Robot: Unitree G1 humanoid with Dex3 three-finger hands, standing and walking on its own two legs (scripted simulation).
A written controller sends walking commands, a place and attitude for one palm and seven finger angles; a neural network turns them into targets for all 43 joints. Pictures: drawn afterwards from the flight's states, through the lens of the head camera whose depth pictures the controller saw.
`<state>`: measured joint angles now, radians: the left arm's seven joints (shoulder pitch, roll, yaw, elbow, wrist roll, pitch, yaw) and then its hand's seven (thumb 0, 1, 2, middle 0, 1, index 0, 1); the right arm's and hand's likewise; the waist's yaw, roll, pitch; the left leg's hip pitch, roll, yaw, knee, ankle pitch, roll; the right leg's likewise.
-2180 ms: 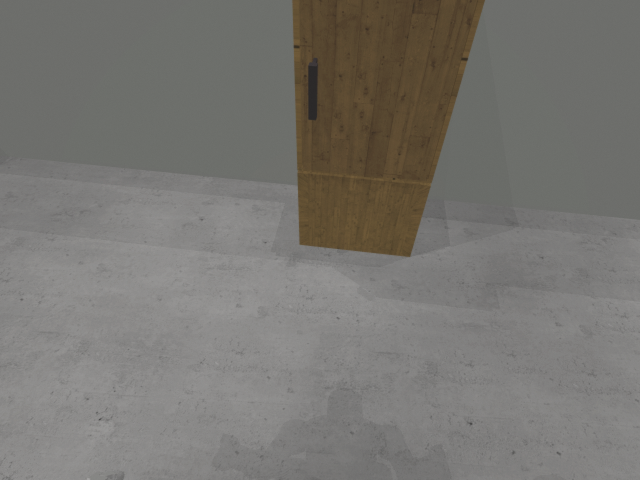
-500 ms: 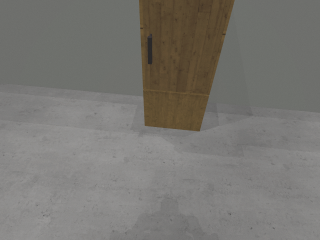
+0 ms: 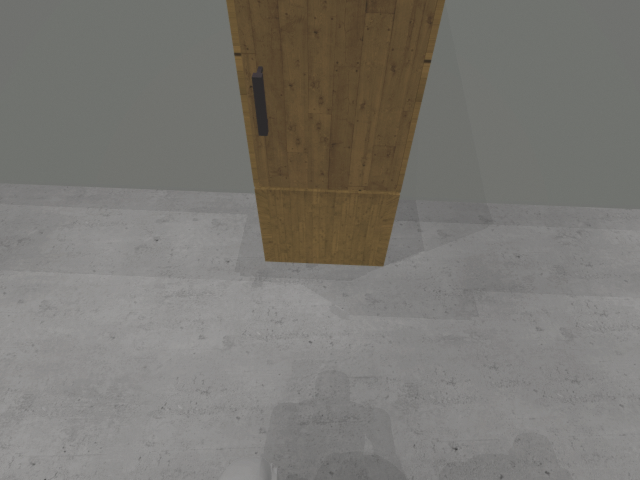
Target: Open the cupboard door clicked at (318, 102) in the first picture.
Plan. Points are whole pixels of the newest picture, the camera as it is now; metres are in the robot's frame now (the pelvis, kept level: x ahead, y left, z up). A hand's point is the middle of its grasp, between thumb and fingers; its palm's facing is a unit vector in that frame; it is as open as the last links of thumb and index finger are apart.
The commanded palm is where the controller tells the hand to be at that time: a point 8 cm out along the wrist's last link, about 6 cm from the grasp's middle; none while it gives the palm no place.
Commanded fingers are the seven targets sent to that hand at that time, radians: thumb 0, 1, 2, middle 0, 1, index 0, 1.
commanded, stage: take the last steps up to it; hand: left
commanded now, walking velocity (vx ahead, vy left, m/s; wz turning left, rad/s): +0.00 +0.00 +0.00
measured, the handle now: (261, 101) +0.95 +0.22 -0.04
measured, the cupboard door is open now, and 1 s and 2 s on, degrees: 0 0 0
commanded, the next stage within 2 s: come to a stop and stand still in 0.94 s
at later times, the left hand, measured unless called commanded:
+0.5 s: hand (180, 430) +0.21 +0.23 -0.16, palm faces +0.04 -0.98 -0.18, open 7.3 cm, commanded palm none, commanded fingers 0.00 0.90 0.90 -0.20 -0.30 -0.20 -0.30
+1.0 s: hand (222, 407) +0.25 +0.18 -0.18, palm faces +0.12 -0.99 -0.10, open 7.4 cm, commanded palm none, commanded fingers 0.00 0.90 0.90 -0.20 -0.30 -0.20 -0.30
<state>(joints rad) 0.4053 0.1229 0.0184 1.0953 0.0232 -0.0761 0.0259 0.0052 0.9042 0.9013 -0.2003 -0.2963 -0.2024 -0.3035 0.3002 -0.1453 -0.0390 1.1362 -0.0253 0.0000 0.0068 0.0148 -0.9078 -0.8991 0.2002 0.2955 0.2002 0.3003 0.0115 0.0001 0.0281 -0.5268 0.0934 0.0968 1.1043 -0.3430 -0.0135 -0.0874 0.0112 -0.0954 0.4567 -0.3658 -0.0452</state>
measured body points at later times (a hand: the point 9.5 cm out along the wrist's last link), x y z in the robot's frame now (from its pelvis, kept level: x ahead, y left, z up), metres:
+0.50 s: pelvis +0.17 +0.05 +0.01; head +0.16 +0.05 +0.46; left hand +0.21 +0.28 -0.15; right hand +0.18 -0.18 -0.15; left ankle +0.20 +0.13 -0.74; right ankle +0.21 -0.09 -0.69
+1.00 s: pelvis +0.35 +0.05 -0.01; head +0.38 +0.07 +0.44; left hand +0.25 +0.23 -0.17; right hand +0.42 -0.20 -0.15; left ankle +0.44 +0.15 -0.73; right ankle +0.25 -0.08 -0.74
